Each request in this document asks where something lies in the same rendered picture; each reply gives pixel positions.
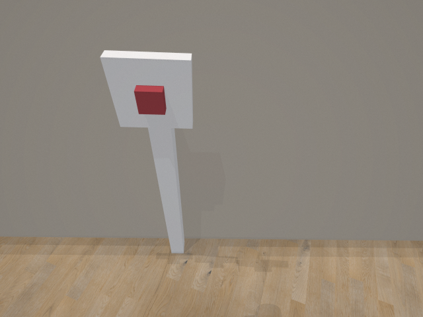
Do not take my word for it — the button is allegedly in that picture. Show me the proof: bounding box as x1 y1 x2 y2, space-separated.
134 85 167 115

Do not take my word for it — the panel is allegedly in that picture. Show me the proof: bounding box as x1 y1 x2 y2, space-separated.
100 50 193 254

